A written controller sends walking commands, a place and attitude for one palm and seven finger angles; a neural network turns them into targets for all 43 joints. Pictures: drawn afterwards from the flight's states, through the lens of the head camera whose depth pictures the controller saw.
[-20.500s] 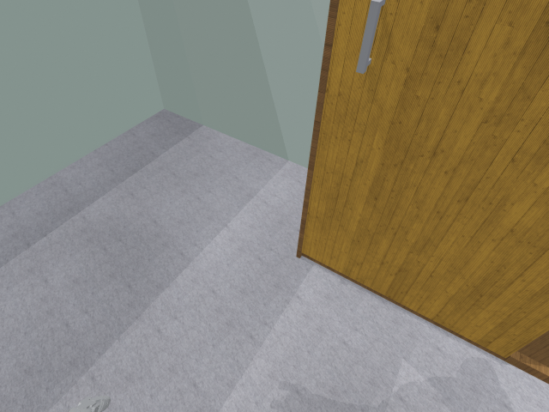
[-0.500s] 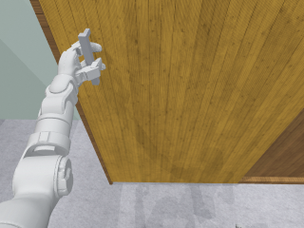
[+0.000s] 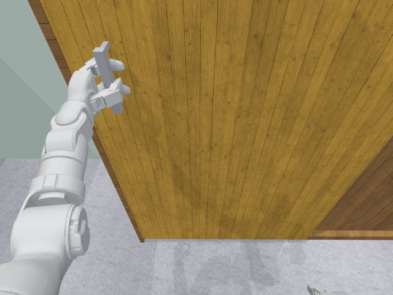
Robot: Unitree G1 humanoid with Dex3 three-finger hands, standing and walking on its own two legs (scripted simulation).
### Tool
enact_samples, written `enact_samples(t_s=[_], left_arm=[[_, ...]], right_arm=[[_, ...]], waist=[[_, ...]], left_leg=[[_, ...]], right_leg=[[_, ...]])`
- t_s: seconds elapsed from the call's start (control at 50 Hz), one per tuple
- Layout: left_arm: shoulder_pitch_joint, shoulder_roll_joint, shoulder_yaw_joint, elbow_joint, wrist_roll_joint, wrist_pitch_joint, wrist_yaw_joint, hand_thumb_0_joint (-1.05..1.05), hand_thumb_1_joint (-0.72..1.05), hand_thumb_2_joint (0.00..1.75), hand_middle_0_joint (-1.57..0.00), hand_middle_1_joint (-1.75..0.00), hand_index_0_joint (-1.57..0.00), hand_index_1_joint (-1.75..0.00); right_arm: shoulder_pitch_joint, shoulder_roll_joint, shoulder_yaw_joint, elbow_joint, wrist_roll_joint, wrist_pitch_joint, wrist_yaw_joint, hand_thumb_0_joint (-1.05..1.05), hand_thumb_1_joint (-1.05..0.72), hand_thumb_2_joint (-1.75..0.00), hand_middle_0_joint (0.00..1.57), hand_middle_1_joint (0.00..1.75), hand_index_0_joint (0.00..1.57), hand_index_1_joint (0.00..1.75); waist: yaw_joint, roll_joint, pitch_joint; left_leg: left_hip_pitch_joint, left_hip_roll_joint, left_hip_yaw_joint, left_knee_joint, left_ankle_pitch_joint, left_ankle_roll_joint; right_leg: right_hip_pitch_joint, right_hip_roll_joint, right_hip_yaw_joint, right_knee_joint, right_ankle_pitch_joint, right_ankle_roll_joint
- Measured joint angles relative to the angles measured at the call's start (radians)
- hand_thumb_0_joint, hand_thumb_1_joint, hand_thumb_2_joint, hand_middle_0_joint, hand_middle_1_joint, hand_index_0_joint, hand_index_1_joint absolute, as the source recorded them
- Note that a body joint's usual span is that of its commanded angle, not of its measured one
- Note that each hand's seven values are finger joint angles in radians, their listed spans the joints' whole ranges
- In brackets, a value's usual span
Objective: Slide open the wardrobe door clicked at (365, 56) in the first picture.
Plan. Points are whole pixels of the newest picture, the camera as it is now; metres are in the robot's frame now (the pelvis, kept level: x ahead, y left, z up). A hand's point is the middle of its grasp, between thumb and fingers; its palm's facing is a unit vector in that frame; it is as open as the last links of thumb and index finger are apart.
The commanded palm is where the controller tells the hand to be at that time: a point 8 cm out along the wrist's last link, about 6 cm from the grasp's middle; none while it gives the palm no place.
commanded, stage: grip the handle and tug to test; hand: left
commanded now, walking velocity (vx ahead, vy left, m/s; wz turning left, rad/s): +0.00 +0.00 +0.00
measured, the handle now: (111, 79) +0.50 +0.18 +0.21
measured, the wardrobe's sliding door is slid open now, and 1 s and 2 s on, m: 0.00 0.00 0.00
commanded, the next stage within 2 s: tug the door sideways, standing still in 0.24 s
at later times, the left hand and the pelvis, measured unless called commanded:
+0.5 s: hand (116, 93) +0.45 +0.16 +0.21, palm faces +0.00 -1.00 +0.01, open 5.5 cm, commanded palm +0.43 +0.20 +0.21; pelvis +0.03 +0.00 +0.00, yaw +0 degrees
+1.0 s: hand (120, 93) +0.45 +0.15 +0.21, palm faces +0.09 -1.00 -0.05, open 5.7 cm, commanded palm +0.42 +0.15 +0.21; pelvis +0.01 +0.01 +0.00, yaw +3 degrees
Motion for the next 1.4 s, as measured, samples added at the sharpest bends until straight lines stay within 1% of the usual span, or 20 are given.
enact_samples(t_s=[0.14,0.28,0.38,0.48,0.54,0.58,0.72,0.84,0.96,1.2,1.38,1.4], left_arm=[[0.089,-0.008,0.019,-0.125,-0.014,0.033,0.004,0.01,0.77,0.80,-0.38,-1.40,-0.37,-1.39],[0.191,-0.021,0.031,-0.296,-0.025,0.103,0.006,0.01,0.78,0.79,-0.35,-1.40,-0.34,-1.37],[0.240,-0.034,0.027,-0.397,-0.033,0.160,0.008,0.01,0.79,0.79,-0.33,-1.40,-0.33,-1.36],[0.188,-0.061,-0.023,-0.399,-0.027,0.205,0.024,0.01,0.77,0.81,-0.35,-1.39,-0.35,-1.36],[0.146,-0.087,-0.053,-0.383,-0.019,0.218,0.058,0.02,0.76,0.83,-0.36,-1.38,-0.37,-1.37],[0.126,-0.102,-0.067,-0.371,-0.012,0.222,0.080,0.02,0.76,0.83,-0.36,-1.38,-0.37,-1.38],[0.075,-0.130,-0.103,-0.299,0.005,0.197,0.140,0.01,0.78,0.83,-0.34,-1.38,-0.33,-1.39],[0.038,-0.136,-0.133,-0.238,0.006,0.166,0.166,0.01,0.80,0.82,-0.32,-1.38,-0.28,-1.40],[0.004,-0.142,-0.162,-0.201,0.003,0.139,0.187,0.01,0.81,0.83,-0.30,-1.38,-0.24,-1.40],[-0.031,-0.145,-0.191,-0.136,-0.008,0.098,0.195,0.00,0.81,0.83,-0.30,-1.39,-0.23,-1.40],[-0.042,-0.144,-0.199,-0.117,-0.012,0.082,0.192,0.00,0.81,0.83,-0.30,-1.39,-0.23,-1.40],[-0.035,-0.137,-0.187,-0.115,-0.001,0.066,0.178,0.00,0.80,0.83,-0.31,-1.39,-0.24,-1.40]], right_arm=[[-0.003,0.000,-0.003,-0.022,0.005,0.018,0.004,0.01,-0.90,-0.90,0.21,0.30,0.20,0.30],[-0.027,0.005,-0.003,-0.049,0.008,0.041,0.011,0.01,-0.90,-0.90,0.21,0.30,0.20,0.30],[-0.053,0.010,-0.004,-0.066,0.007,0.057,0.014,0.01,-0.90,-0.90,0.21,0.30,0.20,0.30],[-0.074,0.012,-0.008,-0.050,0.002,0.059,0.006,0.01,-0.90,-0.90,0.21,0.30,0.20,0.30],[-0.087,0.012,-0.011,-0.036,-0.002,0.058,0.007,0.01,-0.90,-0.90,0.21,0.30,0.20,0.30],[-0.094,0.014,-0.012,-0.028,-0.005,0.058,0.009,0.01,-0.90,-0.90,0.21,0.30,0.20,0.30],[-0.093,0.033,-0.006,-0.006,-0.014,0.050,0.014,0.01,-0.90,-0.90,0.21,0.30,0.20,0.30],[-0.068,0.044,0.002,0.019,-0.017,0.032,0.018,0.01,-0.90,-0.90,0.21,0.30,0.20,0.30],[-0.044,0.043,0.002,0.049,-0.020,0.006,0.022,0.01,-0.90,-0.90,0.21,0.30,0.20,0.30],[-0.037,0.035,-0.001,0.080,-0.023,-0.047,0.026,0.01,-0.90,-0.90,0.21,0.30,0.20,0.30],[-0.050,0.034,0.000,0.075,-0.023,-0.065,0.030,0.01,-0.90,-0.90,0.21,0.30,0.20,0.30],[-0.057,0.032,0.004,0.072,-0.024,-0.062,0.028,0.01,-0.90,-0.90,0.21,0.30,0.20,0.30]], waist=[[0.000,0.003,-0.003],[0.003,0.001,-0.008],[0.011,0.001,-0.013],[0.040,-0.005,-0.007],[0.056,-0.005,-0.002],[0.063,-0.003,-0.002],[0.069,0.004,-0.001],[0.070,0.005,0.007],[0.073,0.004,0.018],[0.076,0.000,0.014],[0.079,0.000,0.015],[0.077,0.003,0.015]], left_leg=[[0.032,0.003,0.019,-0.019,-0.007,0.000],[0.065,0.003,0.035,-0.037,-0.018,0.000],[0.082,0.000,0.038,-0.046,-0.026,0.002],[0.070,-0.006,0.012,-0.032,-0.034,0.001],[0.052,-0.012,-0.006,-0.021,-0.032,0.003],[0.043,-0.016,-0.015,-0.018,-0.029,0.004],[0.030,-0.028,-0.032,-0.010,-0.022,0.007],[0.025,-0.034,-0.039,-0.003,-0.018,0.009],[0.012,-0.040,-0.046,0.005,-0.013,0.012],[-0.004,-0.047,-0.050,0.011,-0.008,0.016],[-0.010,-0.048,-0.053,0.016,-0.008,0.015],[-0.014,-0.045,-0.050,0.021,-0.010,0.016]], right_leg=[[0.022,0.003,0.019,-0.013,-0.003,0.001],[0.048,0.003,0.035,-0.031,-0.009,0.004],[0.065,0.001,0.038,-0.043,-0.015,0.006],[0.072,-0.005,0.012,-0.043,-0.023,0.008],[0.065,-0.009,-0.006,-0.038,-0.024,0.008],[0.059,-0.013,-0.014,-0.034,-0.024,0.008],[0.052,-0.024,-0.030,-0.024,-0.027,0.012],[0.050,-0.029,-0.035,-0.015,-0.027,0.014],[0.041,-0.034,-0.042,-0.007,-0.025,0.016],[0.026,-0.041,-0.044,0.003,-0.023,0.020],[0.019,-0.041,-0.046,0.009,-0.025,0.019],[0.015,-0.039,-0.043,0.011,-0.026,0.021]])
